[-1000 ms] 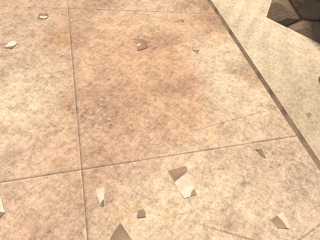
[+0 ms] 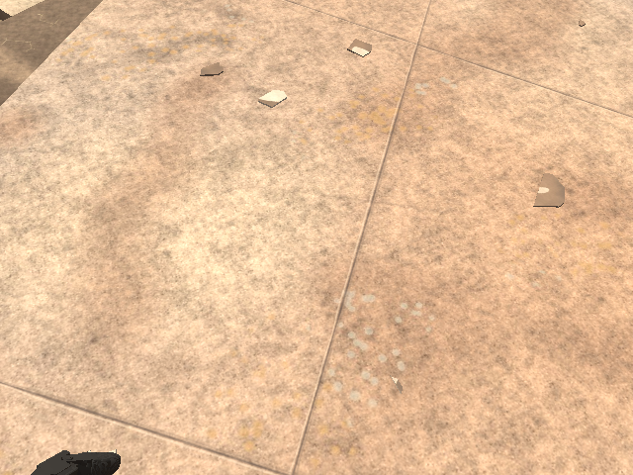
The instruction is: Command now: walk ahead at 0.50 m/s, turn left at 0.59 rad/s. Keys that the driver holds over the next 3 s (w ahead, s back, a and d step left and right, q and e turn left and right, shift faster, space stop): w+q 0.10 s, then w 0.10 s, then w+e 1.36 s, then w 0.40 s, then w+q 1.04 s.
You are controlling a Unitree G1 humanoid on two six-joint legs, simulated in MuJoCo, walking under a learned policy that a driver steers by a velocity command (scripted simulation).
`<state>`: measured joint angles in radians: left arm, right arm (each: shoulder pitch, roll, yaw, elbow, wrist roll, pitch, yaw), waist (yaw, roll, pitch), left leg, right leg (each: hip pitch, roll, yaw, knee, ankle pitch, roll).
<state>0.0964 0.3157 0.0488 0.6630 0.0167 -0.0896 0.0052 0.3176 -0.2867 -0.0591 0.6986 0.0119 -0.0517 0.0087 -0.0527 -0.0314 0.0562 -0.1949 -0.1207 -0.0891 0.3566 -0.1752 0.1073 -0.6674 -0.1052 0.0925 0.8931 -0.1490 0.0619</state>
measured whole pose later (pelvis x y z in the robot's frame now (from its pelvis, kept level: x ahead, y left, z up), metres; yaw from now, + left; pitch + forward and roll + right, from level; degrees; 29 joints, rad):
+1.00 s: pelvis +0.53 -0.01 +0.00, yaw -14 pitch +1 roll +2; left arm 0.15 0.32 0.07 0.64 -0.02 -0.02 -0.03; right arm 0.34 -0.29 -0.07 0.82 0.00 -0.09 0.00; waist -0.08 -0.05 0.03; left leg -0.01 -0.02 0.15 0.25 -0.26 0.01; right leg -0.68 -0.10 0.04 0.82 -0.05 0.01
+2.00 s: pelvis +1.04 -0.24 +0.00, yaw -39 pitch +1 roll +1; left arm 0.11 0.28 0.04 0.65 -0.01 -0.06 -0.02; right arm 0.39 -0.28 -0.04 0.85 0.02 -0.08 0.01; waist -0.10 -0.04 0.03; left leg -0.04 -0.05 0.01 0.25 -0.23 0.04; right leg -0.62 -0.08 0.05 0.66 -0.04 0.01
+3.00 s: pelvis +1.50 -0.49 +0.00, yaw -8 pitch +2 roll +0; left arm 0.04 0.30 0.05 0.71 0.00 -0.09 -0.01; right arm 0.34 -0.29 -0.07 0.71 0.02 -0.04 -0.01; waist -0.07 -0.04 0.04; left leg -0.13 -0.11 -0.13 0.35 -0.24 0.08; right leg -0.63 -0.07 0.11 0.62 0.03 0.07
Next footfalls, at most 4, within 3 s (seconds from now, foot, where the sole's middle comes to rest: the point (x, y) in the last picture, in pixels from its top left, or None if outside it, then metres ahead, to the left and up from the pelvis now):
0.22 right None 0.31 -0.14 -0.78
0.66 left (250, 443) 0.52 0.11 -0.78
1.16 right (385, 339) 0.75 -0.20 -0.78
1.64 left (347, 228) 1.09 -0.14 -0.78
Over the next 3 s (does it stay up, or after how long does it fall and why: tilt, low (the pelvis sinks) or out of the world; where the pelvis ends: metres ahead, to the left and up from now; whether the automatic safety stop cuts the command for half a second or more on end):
stays up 1.50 -0.49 0.00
